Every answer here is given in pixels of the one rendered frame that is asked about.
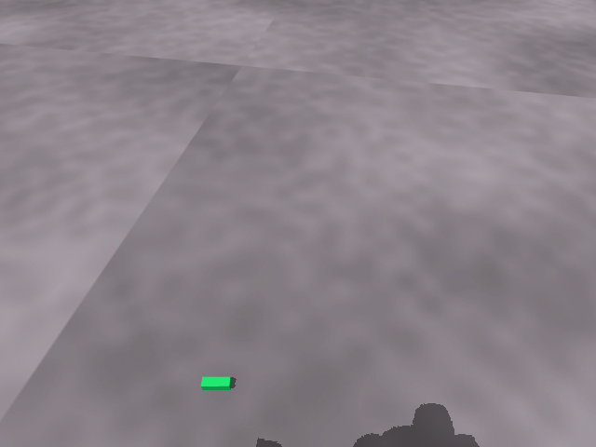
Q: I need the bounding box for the small box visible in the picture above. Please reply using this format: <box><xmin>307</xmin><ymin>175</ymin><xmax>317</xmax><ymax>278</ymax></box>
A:
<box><xmin>201</xmin><ymin>377</ymin><xmax>232</xmax><ymax>390</ymax></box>

